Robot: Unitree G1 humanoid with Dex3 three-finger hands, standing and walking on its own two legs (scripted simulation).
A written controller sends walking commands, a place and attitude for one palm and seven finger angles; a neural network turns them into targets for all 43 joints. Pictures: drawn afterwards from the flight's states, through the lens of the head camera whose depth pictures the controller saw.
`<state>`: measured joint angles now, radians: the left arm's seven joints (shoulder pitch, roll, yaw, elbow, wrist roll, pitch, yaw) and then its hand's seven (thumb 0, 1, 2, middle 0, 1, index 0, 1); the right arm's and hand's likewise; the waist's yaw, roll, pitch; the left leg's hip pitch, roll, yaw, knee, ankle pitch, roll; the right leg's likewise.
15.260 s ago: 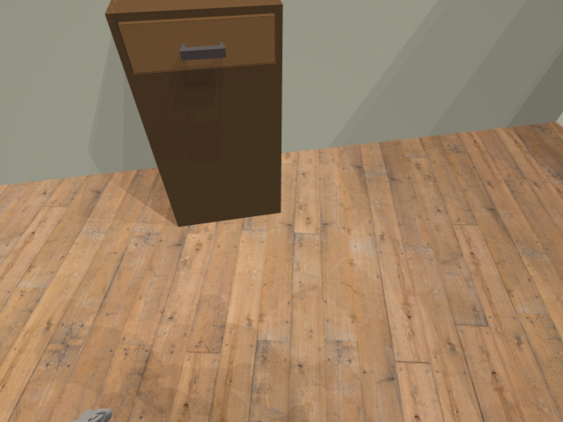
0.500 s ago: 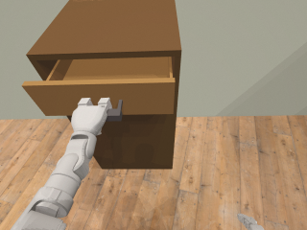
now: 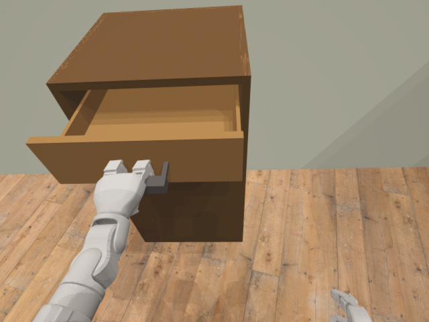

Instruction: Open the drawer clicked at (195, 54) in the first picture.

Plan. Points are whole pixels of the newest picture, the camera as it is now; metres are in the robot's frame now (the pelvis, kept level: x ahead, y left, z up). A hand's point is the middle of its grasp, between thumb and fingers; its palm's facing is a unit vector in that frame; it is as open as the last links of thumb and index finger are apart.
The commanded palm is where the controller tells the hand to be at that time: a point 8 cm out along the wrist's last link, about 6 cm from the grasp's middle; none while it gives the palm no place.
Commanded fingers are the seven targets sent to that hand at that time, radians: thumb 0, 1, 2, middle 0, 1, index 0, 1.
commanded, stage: pull the drawer open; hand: left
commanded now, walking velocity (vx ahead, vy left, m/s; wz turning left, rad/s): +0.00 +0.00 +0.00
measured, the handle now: (138, 175) +0.38 +0.20 +0.05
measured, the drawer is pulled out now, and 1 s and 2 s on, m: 0.18 0.29 0.29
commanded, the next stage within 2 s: open the thumb to release the handle in 1.52 s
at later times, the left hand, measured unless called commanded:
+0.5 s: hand (126, 228) +0.27 +0.20 +0.03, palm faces +0.04 -0.09 -1.00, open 5.8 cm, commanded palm +0.23 +0.20 +0.08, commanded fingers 0.00 0.90 0.90 -0.40 -1.35 -0.40 -1.35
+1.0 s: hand (118, 259) +0.22 +0.19 +0.03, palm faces +0.05 -0.11 -0.99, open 5.9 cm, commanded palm +0.18 +0.19 +0.08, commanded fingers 0.00 0.90 0.90 -0.40 -1.35 -0.40 -1.35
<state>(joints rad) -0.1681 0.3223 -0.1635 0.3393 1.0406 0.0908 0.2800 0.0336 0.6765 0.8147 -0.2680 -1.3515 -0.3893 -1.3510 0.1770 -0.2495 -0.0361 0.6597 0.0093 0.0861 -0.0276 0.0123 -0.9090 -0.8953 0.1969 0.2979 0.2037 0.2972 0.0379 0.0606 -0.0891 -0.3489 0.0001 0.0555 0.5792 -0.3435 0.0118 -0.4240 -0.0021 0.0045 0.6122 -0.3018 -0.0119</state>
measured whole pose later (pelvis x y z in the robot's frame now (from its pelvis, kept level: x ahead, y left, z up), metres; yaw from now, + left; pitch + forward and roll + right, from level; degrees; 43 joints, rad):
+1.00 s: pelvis +0.00 -0.01 +0.00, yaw +0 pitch +3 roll +1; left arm 0.30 0.32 -0.19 -0.11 1.06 0.10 0.29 0.06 0.66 0.81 -0.26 -1.35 -0.42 -1.35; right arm 0.09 -0.23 -0.01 0.63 -0.02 0.07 0.01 0.01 -0.91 -0.90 0.20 0.30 0.20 0.30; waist 0.10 0.07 -0.06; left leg -0.30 0.00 0.05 0.61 -0.36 0.00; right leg -0.38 0.00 0.00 0.66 -0.33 -0.02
